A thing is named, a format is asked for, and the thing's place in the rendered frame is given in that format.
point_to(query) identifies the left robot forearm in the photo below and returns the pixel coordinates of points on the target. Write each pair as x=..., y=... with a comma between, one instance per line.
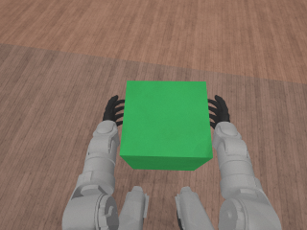
x=99, y=164

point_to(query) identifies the right robot hand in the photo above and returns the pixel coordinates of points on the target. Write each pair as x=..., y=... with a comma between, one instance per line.
x=221, y=111

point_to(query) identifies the left robot thigh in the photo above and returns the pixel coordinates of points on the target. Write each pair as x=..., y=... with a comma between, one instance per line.
x=134, y=211

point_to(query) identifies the right robot forearm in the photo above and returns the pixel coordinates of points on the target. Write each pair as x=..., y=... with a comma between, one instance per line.
x=237, y=175

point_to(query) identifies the carton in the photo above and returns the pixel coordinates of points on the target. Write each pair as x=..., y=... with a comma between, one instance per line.
x=166, y=125

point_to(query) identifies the left robot hand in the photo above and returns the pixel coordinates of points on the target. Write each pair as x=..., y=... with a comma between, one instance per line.
x=110, y=110

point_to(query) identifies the right robot thigh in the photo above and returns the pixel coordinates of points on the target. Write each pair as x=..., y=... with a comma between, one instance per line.
x=191, y=212

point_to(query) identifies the robot thigh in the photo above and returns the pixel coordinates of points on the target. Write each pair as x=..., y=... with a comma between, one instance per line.
x=191, y=212
x=134, y=211

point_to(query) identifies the right robot upper arm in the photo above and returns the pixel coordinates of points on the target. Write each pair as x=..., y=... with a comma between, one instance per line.
x=238, y=213

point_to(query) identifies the left robot upper arm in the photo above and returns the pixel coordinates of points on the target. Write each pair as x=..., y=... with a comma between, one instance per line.
x=91, y=212

